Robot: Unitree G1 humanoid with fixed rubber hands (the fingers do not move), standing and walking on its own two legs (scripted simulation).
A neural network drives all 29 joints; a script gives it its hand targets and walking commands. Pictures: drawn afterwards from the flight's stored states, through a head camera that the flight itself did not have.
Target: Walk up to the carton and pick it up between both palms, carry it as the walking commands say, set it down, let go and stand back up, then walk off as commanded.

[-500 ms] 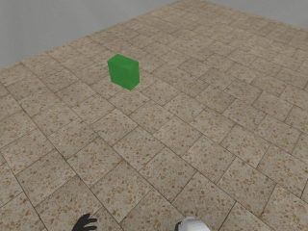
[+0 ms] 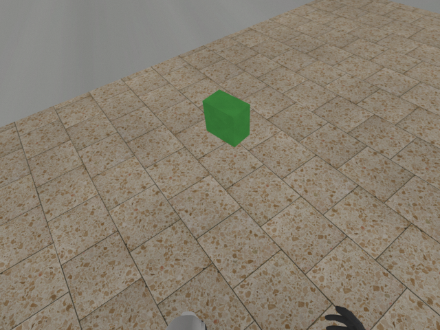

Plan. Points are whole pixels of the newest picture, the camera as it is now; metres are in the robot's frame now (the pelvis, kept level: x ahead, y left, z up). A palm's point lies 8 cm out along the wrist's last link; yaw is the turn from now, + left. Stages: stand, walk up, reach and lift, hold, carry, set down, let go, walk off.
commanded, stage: walk up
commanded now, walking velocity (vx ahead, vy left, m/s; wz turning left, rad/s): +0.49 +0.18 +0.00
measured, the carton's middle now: (226, 118) +1.43 +0.12 -0.66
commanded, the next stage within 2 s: none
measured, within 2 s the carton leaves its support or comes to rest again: neither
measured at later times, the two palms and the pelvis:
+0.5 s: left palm (150, 214) +0.41 +0.25 -0.13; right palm out of the picture +0.13 -0.20 -0.13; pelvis +0.25 +0.03 -0.01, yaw -1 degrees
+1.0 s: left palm (139, 231) +0.36 +0.26 -0.12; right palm (307, 155) +0.62 -0.19 -0.13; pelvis +0.48 +0.03 +0.00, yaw +0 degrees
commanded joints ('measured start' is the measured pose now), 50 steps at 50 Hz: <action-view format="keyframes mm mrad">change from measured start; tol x32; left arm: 1 12 206 41 -30 0 -7 9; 24 -510 74 5 -189 -7 49 -67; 31 52 368 78 -31 7 12 -5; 50 -50 165 20 -17 -8 -14 -8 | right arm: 1 -94 -17 1 -76 6 -21 -1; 6 452 -251 -97 96 -34 -85 -70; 50 -44 -19 -5 -40 9 -35 -16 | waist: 1 -32 -211 88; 6 -222 347 -216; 10 -104 -8 -62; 23 -147 220 87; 30 59 -373 -266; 50 -53 -277 51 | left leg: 1 42 7 -3 -97 -55 10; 4 442 -43 94 -175 -112 52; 6 792 276 -410 -338 -274 144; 25 405 143 -17 -500 -35 167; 28 368 116 10 -191 153 147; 32 -123 -4 -166 635 -388 59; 50 144 1 14 -98 -57 8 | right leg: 1 -71 -232 109 -120 162 -130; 8 -732 -15 151 1034 -239 -72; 28 -148 45 -20 208 95 -43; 30 317 -362 575 57 -30 -149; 35 -174 -245 294 -41 146 -118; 50 -142 -165 60 -122 15 -134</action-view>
